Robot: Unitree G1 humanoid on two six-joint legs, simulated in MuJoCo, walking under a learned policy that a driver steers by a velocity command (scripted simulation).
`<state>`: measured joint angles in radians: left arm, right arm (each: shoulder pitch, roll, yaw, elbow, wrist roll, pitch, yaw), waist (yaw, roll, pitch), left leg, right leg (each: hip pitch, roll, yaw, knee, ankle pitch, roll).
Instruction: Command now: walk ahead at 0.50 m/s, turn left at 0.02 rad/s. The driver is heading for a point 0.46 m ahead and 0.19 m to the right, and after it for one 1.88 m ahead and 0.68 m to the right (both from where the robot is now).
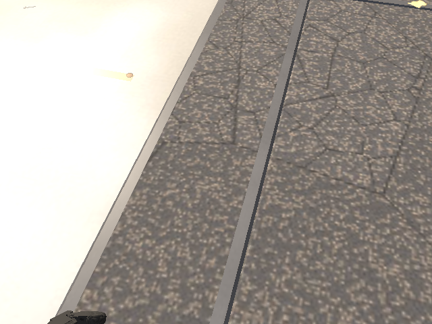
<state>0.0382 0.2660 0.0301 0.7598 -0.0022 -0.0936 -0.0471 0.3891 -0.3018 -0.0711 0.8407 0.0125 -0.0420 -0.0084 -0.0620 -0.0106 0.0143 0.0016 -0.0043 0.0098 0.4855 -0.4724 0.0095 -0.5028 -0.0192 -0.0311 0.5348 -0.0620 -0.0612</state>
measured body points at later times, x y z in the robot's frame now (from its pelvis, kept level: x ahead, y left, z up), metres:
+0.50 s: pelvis +0.27 +0.01 +0.01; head +0.30 +0.01 +0.45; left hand +0.30 +0.30 -0.12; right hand +0.48 -0.25 -0.06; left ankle +0.40 +0.12 -0.72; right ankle +0.12 -0.10 -0.71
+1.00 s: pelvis +0.46 -0.05 +0.00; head +0.50 -0.08 +0.45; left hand +0.75 +0.11 -0.08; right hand +0.43 -0.36 -0.12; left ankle +0.41 +0.12 -0.66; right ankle +0.51 -0.16 -0.72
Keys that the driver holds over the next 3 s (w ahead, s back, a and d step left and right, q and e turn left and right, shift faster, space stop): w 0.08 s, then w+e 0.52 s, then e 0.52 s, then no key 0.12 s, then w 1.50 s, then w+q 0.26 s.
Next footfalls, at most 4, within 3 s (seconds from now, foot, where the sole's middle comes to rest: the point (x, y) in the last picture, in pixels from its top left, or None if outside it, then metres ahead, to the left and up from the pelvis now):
0.48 left None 0.44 0.11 -0.76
0.94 right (277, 292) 0.55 -0.18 -0.76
1.36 left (206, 271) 0.63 0.03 -0.76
1.80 right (316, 262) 0.64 -0.32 -0.76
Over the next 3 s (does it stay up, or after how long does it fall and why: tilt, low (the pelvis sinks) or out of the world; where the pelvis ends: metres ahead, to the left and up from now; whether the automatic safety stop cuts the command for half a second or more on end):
stays up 1.11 -0.59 0.02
